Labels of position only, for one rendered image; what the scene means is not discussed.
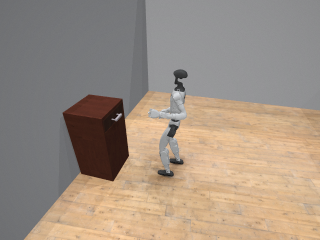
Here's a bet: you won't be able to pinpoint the drawer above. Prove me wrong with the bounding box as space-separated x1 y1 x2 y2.
103 103 123 132

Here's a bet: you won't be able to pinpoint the handle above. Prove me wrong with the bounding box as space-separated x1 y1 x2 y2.
111 113 122 122

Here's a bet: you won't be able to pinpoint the left robot forearm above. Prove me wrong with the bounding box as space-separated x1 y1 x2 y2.
159 112 186 121

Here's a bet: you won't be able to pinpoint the robot left thigh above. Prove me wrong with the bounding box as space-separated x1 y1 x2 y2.
159 125 176 155

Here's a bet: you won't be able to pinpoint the right robot foot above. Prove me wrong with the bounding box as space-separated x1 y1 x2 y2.
169 158 184 165

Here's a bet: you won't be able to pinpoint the cabinet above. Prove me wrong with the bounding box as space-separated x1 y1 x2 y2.
62 94 129 182

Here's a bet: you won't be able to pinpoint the left robot upper arm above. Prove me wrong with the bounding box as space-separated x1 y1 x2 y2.
173 92 187 117

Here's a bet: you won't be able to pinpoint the left robot hand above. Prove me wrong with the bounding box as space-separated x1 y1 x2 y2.
148 108 160 119

